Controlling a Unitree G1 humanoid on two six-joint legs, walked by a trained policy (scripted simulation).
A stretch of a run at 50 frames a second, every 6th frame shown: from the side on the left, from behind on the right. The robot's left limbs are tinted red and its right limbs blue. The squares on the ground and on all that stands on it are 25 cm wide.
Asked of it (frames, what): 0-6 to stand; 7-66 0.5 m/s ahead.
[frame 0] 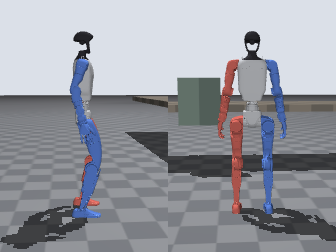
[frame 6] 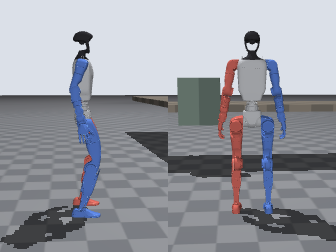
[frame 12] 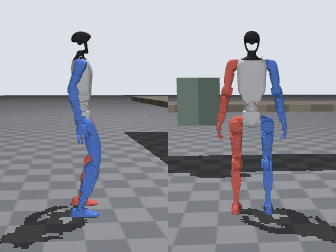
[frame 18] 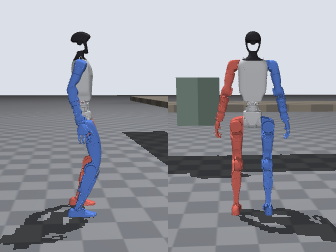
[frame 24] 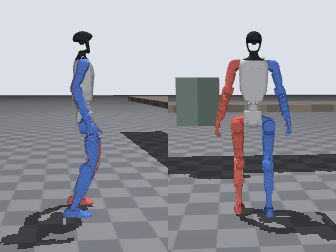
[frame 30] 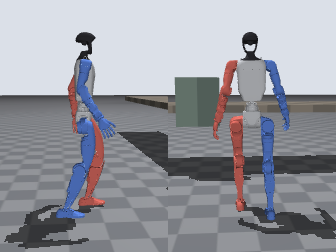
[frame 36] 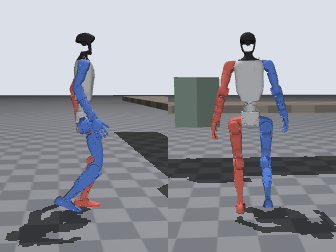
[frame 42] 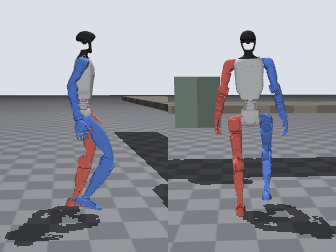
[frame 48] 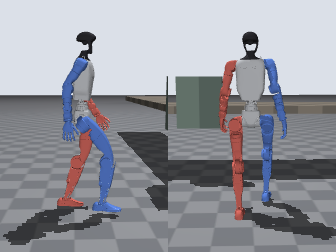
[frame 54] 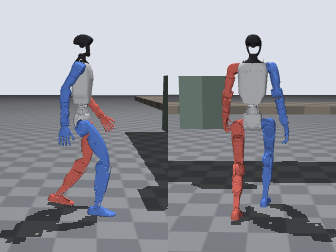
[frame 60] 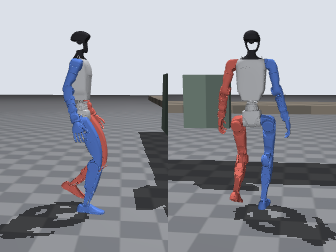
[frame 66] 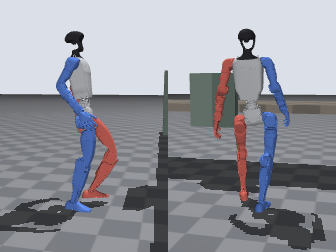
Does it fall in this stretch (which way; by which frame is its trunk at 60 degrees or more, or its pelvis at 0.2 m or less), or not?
no
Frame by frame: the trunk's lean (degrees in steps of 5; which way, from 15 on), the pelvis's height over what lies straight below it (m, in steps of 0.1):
0: 0, 0.8
6: 0, 0.8
12: 0, 0.8
18: 5, 0.8
24: 0, 0.8
30: 0, 0.8
36: 5, 0.8
42: 5, 0.8
48: 5, 0.8
54: 0, 0.7
60: 0, 0.8
66: 10, 0.8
